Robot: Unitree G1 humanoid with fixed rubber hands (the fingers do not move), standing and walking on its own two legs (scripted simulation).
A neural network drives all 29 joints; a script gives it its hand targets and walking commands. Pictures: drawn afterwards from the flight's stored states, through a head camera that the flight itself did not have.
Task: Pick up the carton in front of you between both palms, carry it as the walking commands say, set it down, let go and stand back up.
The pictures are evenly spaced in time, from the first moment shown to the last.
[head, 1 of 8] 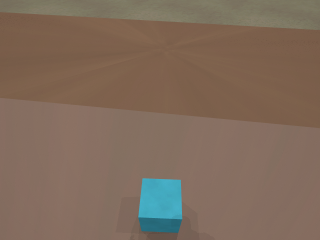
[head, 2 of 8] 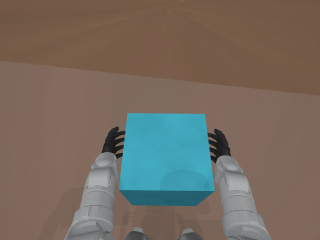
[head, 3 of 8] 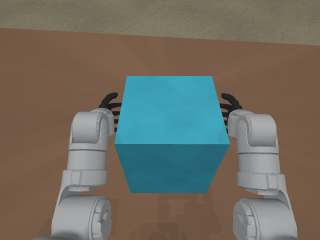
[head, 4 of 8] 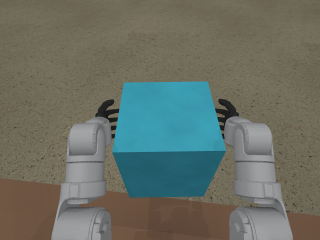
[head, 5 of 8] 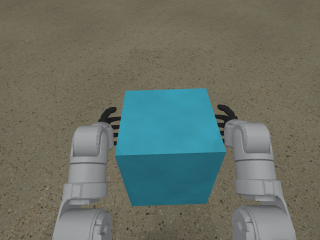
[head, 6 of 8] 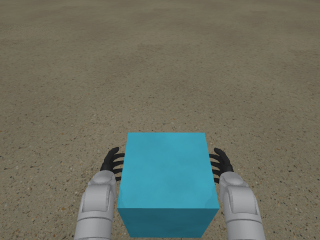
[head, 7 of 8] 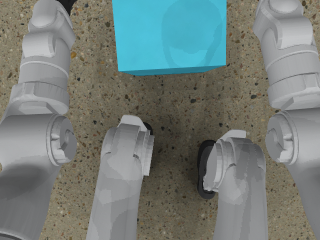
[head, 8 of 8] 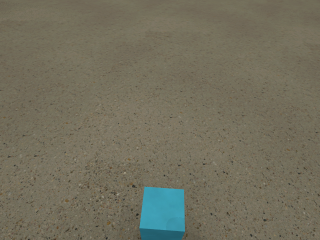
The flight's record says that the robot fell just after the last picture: no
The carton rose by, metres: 0.69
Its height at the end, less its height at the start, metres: -0.28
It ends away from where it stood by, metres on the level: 5.83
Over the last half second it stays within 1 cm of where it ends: yes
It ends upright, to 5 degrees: yes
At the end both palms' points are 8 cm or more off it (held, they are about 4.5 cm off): yes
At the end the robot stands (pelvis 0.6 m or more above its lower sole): yes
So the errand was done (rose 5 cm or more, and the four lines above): yes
